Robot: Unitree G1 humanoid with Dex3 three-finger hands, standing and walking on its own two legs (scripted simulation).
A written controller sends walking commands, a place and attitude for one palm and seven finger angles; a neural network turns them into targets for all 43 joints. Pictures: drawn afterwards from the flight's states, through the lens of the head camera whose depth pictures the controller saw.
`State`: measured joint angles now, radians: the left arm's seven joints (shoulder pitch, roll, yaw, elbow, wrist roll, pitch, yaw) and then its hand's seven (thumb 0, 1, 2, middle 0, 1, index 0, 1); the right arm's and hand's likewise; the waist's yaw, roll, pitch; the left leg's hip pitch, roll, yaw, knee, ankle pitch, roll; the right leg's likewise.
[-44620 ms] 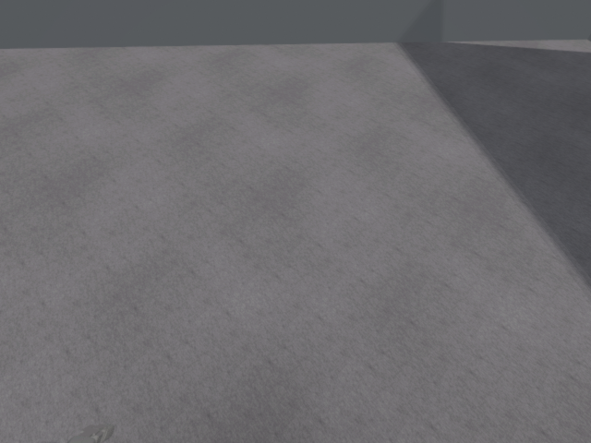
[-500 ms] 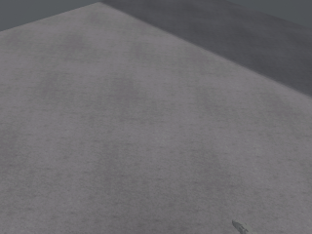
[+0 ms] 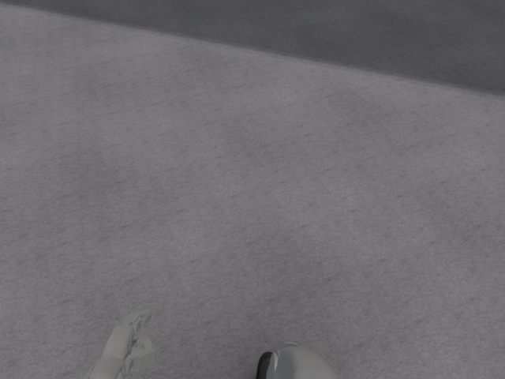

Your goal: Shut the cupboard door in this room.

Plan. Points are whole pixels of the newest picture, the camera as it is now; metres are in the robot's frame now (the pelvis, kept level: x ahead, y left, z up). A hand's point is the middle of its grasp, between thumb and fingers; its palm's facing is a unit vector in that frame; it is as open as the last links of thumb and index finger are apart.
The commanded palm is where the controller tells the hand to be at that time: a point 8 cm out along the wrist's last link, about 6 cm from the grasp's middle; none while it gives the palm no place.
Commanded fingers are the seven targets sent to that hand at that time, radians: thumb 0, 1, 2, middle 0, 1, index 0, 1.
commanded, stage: walk around to get in front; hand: left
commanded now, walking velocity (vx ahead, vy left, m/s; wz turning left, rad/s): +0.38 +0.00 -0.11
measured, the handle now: out of the picture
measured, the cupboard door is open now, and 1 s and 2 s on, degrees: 83 83 83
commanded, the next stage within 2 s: walk to a spot facing it in 0.24 s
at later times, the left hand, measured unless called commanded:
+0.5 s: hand out of the picture +0.13 +0.17 -0.15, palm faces +0.10 -0.98 -0.17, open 7.4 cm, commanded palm none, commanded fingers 0.00 0.90 0.90 -0.20 -0.30 -0.20 -0.30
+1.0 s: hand (142, 227) +0.41 +0.23 -0.13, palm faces +0.24 -0.94 -0.22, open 7.4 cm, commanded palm none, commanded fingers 0.00 0.90 0.90 -0.20 -0.30 -0.20 -0.30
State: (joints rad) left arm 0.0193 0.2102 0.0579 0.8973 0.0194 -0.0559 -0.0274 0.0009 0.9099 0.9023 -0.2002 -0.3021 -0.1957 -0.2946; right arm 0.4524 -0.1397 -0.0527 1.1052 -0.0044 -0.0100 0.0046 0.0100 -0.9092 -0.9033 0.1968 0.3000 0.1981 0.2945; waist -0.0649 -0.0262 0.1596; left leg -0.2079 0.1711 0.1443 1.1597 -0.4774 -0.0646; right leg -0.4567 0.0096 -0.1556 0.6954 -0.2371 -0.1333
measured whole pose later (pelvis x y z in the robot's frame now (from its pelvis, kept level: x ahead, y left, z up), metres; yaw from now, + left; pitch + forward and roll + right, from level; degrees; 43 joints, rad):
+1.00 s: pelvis +0.30 +0.01 +0.02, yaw +14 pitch +1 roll -1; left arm 0.06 0.22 0.07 0.90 0.02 0.04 0.02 0.00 0.91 0.90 -0.20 -0.30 -0.20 -0.29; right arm 0.29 -0.18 -0.08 0.97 -0.03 0.02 0.00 0.00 -0.91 -0.90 0.20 0.30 0.20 0.29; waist -0.06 -0.01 0.04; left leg -0.34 -0.08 -0.10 0.50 -0.18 0.05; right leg -0.45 -0.04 0.02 0.90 -0.42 0.10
